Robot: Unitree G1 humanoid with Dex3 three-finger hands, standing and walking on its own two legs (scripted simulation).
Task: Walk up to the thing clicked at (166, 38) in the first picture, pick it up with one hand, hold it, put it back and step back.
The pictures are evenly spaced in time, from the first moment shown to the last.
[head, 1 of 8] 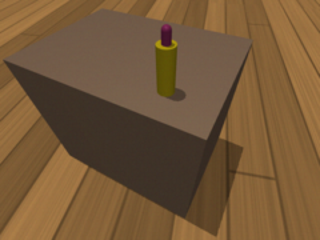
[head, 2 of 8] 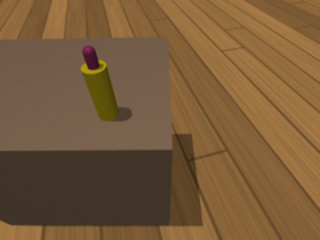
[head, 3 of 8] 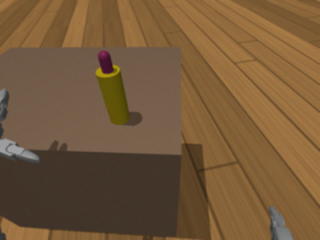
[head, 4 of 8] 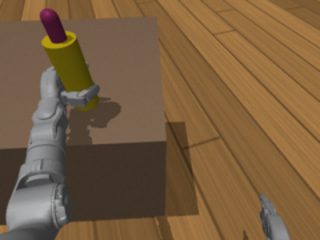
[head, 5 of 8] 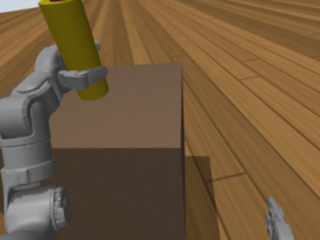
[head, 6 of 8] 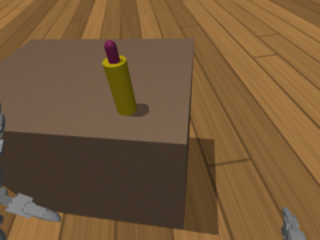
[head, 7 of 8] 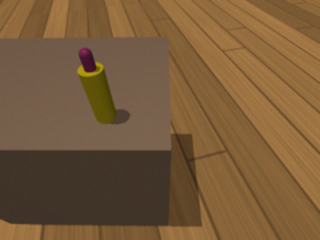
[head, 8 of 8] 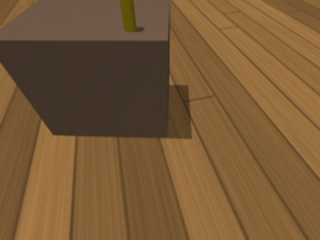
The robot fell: no
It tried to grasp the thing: yes
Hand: left
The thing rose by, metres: 0.24
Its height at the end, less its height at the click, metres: +0.00
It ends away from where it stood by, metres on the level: 0.01
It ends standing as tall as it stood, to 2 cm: yes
